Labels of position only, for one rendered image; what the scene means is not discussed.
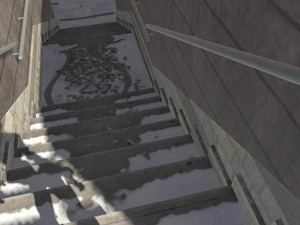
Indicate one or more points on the stairs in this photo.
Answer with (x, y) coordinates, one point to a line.
(87, 30)
(120, 159)

